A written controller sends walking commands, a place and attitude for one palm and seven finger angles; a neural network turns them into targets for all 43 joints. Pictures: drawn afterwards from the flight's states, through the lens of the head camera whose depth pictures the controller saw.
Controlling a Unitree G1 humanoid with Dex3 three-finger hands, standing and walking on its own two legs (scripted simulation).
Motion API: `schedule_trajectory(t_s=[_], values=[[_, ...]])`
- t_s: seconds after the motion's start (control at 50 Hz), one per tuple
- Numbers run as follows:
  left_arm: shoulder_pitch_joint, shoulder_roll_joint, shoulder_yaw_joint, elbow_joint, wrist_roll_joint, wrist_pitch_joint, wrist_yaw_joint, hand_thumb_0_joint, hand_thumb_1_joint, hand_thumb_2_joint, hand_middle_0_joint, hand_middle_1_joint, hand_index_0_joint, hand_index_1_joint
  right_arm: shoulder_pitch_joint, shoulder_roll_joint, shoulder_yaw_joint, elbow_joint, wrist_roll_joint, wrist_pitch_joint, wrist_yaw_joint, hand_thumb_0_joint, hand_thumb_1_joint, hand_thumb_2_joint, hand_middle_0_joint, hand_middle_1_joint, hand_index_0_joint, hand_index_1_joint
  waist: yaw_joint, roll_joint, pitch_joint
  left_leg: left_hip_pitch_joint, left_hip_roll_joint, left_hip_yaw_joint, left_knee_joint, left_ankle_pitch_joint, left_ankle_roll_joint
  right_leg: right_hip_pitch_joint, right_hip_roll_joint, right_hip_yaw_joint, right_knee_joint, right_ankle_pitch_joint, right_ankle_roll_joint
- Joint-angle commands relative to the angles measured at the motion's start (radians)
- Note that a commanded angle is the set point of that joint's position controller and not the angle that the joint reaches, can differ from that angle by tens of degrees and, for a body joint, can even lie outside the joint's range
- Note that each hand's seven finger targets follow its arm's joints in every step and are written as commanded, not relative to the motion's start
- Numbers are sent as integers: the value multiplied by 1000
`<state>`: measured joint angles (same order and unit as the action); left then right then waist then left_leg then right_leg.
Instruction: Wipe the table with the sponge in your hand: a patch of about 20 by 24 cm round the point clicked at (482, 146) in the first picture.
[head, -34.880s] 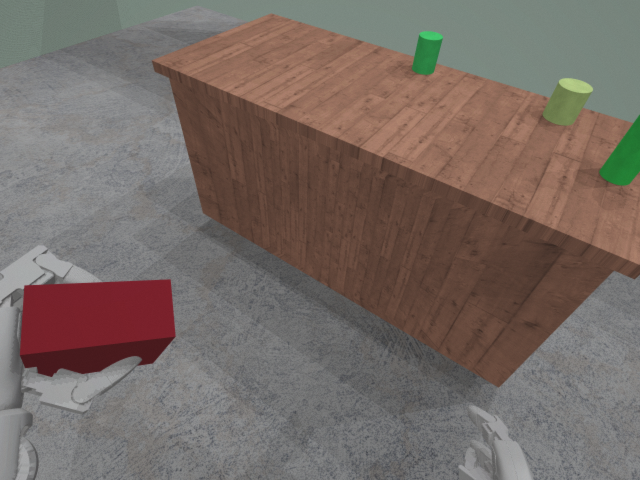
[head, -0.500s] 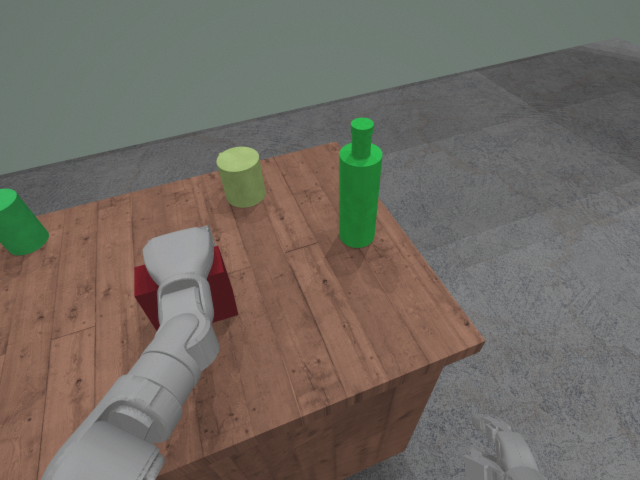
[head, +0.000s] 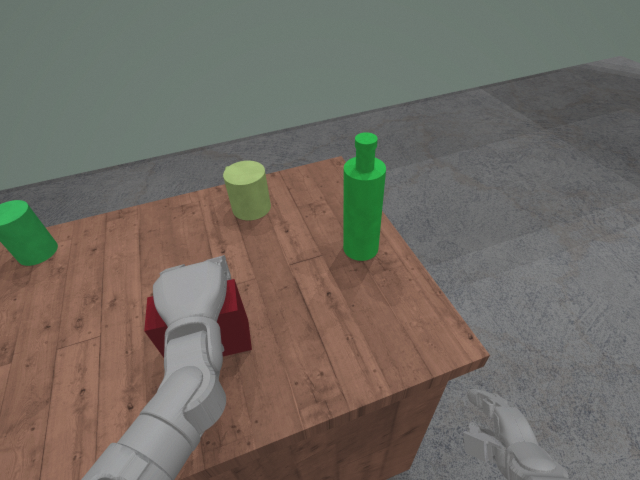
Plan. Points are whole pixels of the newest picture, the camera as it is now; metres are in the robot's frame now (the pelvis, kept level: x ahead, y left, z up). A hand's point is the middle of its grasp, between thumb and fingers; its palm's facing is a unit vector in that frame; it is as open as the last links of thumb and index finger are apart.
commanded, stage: wipe back along the middle lane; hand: left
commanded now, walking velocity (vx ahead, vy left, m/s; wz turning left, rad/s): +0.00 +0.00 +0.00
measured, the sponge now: (205, 330) +0.31 +0.22 +0.00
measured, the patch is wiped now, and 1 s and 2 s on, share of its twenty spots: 0.40 0.50 0.75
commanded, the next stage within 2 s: slide across to the third lane in 0.28 s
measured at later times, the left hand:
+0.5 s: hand (211, 339) +0.27 +0.19 +0.04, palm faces +0.01 -0.09 -1.00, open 9.8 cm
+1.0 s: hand (256, 328) +0.29 +0.13 +0.04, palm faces -0.02 -0.09 -1.00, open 9.8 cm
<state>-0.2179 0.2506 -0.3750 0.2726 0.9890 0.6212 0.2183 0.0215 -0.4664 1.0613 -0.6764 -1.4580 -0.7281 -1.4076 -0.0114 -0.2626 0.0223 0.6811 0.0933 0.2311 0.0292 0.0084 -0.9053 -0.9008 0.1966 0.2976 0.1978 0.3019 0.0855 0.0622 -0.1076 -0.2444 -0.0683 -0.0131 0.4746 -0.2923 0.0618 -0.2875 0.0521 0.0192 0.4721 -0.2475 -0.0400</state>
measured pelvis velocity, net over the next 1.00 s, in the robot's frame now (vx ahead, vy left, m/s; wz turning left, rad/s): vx -0.02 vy -0.03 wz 0.01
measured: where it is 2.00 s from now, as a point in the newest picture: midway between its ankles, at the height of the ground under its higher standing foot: outside the picture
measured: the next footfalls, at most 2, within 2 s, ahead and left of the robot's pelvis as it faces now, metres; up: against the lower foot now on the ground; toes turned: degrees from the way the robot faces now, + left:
none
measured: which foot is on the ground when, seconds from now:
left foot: down 0.00-1.00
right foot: down 0.00-1.00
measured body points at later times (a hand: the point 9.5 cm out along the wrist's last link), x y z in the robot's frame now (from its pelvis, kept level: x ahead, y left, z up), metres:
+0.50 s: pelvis -0.02 -0.01 +0.00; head -0.04 -0.04 +0.45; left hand +0.27 +0.19 +0.09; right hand +0.23 -0.21 -0.08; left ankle -0.03 +0.08 -0.74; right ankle -0.01 -0.10 -0.74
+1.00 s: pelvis -0.02 -0.03 +0.00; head -0.04 -0.06 +0.45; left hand +0.29 +0.13 +0.10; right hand +0.23 -0.21 -0.09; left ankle -0.03 +0.08 -0.74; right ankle -0.01 -0.10 -0.74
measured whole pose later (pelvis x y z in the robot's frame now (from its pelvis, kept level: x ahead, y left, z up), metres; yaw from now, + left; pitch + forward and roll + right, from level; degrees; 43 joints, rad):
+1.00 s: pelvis -0.02 -0.03 +0.00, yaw +1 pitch +1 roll +1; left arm -0.32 0.14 -0.50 0.37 0.96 0.66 0.20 -0.01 -0.49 1.06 -0.71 -1.42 -0.77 -1.36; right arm -0.05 -0.23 0.03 0.72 0.09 0.19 0.04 0.01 -0.91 -0.90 0.20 0.30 0.20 0.30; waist 0.10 0.08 -0.09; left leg -0.23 -0.06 -0.03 0.47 -0.26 0.03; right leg -0.29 0.06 0.00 0.50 -0.23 -0.07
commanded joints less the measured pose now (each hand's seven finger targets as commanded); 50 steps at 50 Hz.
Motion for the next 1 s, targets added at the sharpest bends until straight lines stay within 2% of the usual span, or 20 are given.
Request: schedule_trajectory(t_s=[0.0, 0.08, 0.1, 0.14, 0.28, 0.36, 0.4, 0.5, 0.52, 0.56, 0.6, 0.66, 0.7, 0.74, 0.8, 0.82, 0.84, 0.86, 0.9, 0.98], values=[[-87, -28, 2, -148, -53, 17, -30, 0, 100, 1300, -1200, -1600, -1200, -1600, -247, -90, -22, -188, 10, -61, 10, 0, -900, -900, 200, 300, 200, 300, -1, -116, -180, 46, 55, -72, -32, 391, -41, 148, -20, 40, 2, 386, -60], [-25, -17, 9, -159, -44, 32, -26, 0, 100, 1300, -1200, -1600, -1200, -1600, -257, -89, -19, -188, 7, -65, 12, 0, -900, -900, 200, 300, 200, 300, 12, -145, -172, 34, 46, -67, -32, 352, -34, 156, -16, 59, -7, 369, -59], [-42, -17, 11, -186, -52, 30, -26, 0, 100, 1300, -1200, -1600, -1200, -1600, -259, -90, -21, -190, 9, -63, 11, 0, -900, -900, 200, 300, 200, 300, 5, -152, -190, 37, 49, -65, -34, 349, -33, 169, -17, 56, -2, 371, -57], [6, -14, 17, -184, -50, 39, -22, 0, 100, 1300, -1200, -1600, -1200, -1600, -271, -88, -17, -193, 8, -65, 13, 0, -900, -900, 200, 300, 200, 300, 18, -147, -169, 24, 44, -64, -37, 322, -31, 166, -16, 63, -8, 345, -57], [44, -11, 3, -221, -42, 52, -28, 0, 100, 1300, -1200, -1600, -1200, -1600, -284, -84, -15, -194, 9, -67, 20, 0, -900, -900, 200, 300, 200, 300, 15, -134, -122, 18, 42, -63, -46, 269, -26, 141, -11, 75, -22, 275, -56], [-4, 22, 33, -206, -38, 61, -26, 0, 100, 1300, -1200, -1600, -1200, -1600, -287, -85, -9, -187, 10, -68, 9, 0, -900, -900, 200, 300, 200, 300, 12, -138, -97, 3, 39, -61, -61, 202, -23, 126, -9, 88, -42, 186, -53], [-113, 31, 31, -233, -33, 62, -29, 0, 100, 1300, -1200, -1600, -1200, -1600, -289, -87, -14, -181, 9, -68, 1, 0, -900, -900, 200, 300, 200, 300, -5, -132, -109, 9, 40, -61, -64, 182, -20, 121, -11, 98, -49, 160, -52], [-206, -17, -24, -258, -31, 43, -40, 0, 100, 1300, -1200, -1600, -1200, -1600, -291, -77, -16, -186, 5, -83, -3, 0, -900, -900, 200, 300, 200, 300, -8, -93, -172, 46, 38, -63, -60, 212, -15, 137, -11, 86, -38, 185, -56], [-210, 2, -9, -243, -30, 37, -39, 0, 100, 1300, -1200, -1600, -1200, -1600, -288, -79, -17, -182, 4, -85, -6, 0, -900, -900, 200, 300, 200, 300, -7, -109, -172, 47, 38, -65, -58, 208, -14, 136, -9, 92, -40, 179, -56], [-211, -31, -41, -240, -30, 23, -44, 0, 100, 1300, -1200, -1600, -1200, -1600, -285, -73, -17, -180, 2, -90, -6, 0, -900, -900, 200, 300, 200, 300, -8, -109, -180, 52, 36, -65, -55, 216, -13, 140, -13, 93, -43, 193, -55], [-277, -46, -59, -240, -33, 5, -48, 0, 100, 1300, -1200, -1600, -1200, -1600, -279, -70, -18, -178, 5, -93, -9, 0, -900, -900, 200, 300, 200, 300, -28, -120, -176, 55, 40, -64, -57, 210, -13, 132, -13, 88, -43, 189, -53], [-271, -55, -60, -186, -30, -7, -42, 0, 100, 1300, -1200, -1600, -1200, -1600, -274, -72, -17, -166, 3, -100, -11, 0, -900, -900, 200, 300, 200, 300, -17, -135, -145, 44, 38, -64, -60, 191, -13, 114, -14, 89, -55, 172, -53], [-345, -83, -86, -187, -38, -14, -40, 0, 100, 1300, -1200, -1600, -1200, -1600, -276, -66, -17, -166, 8, -104, -12, 0, -900, -900, 200, 300, 200, 300, -33, -145, -148, 45, 41, -62, -65, 186, -14, 115, -16, 77, -53, 168, -50], [-331, -75, -76, -146, -29, -14, -30, 0, 100, 1300, -1200, -1600, -1200, -1600, -274, -70, -19, -156, 5, -107, -13, 0, -900, -900, 200, 300, 200, 300, -21, -127, -152, 46, 38, -61, -61, 183, -16, 110, -16, 82, -55, 159, -51], [-401, -137, -130, -146, -37, -17, -28, 0, 100, 1300, -1200, -1600, -1200, -1600, -273, -61, -21, -156, 10, -109, -5, 0, -900, -900, 200, 300, 200, 300, -34, -132, -181, 58, 38, -56, -55, 203, -16, 115, -18, 63, -45, 189, -49], [-388, -101, -97, -122, -31, -18, -19, 0, 100, 1300, -1200, -1600, -1200, -1600, -276, -66, -24, -148, 7, -108, -6, 0, -900, -900, 200, 300, 200, 300, -24, -125, -175, 55, 39, -57, -53, 196, -18, 108, -14, 74, -49, 179, -51], [-385, -136, -126, -103, -27, -14, -16, 0, 100, 1300, -1200, -1600, -1200, -1600, -275, -63, -22, -145, 5, -107, -3, 0, -900, -900, 200, 300, 200, 300, -25, -121, -183, 53, 34, -52, -49, 202, -17, 113, -17, 71, -45, 191, -51], [-379, -112, -99, -89, -24, -11, -11, 0, 100, 1300, -1200, -1600, -1200, -1600, -267, -65, -23, -140, 3, -104, -1, 0, -900, -900, 200, 300, 200, 300, -17, -137, -203, 49, 33, -51, -45, 215, -17, 132, -18, 80, -44, 223, -52], [-426, -136, -115, -103, -32, -8, -4, 0, 100, 1300, -1200, -1600, -1200, -1600, -275, -61, -23, -143, 7, -101, 5, 0, -900, -900, 200, 300, 200, 300, -26, -147, -225, 47, 35, -48, -42, 229, -20, 144, -20, 67, -30, 248, -50], [-433, -142, -105, -35, -30, 15, 20, 0, 100, 1300, -1200, -1600, -1200, -1600, -283, -59, -24, -128, 4, -95, 9, 0, -900, -900, 200, 300, 200, 300, -16, -158, -204, 27, 33, -38, -39, 215, -21, 139, -23, 75, -40, 247, -47]])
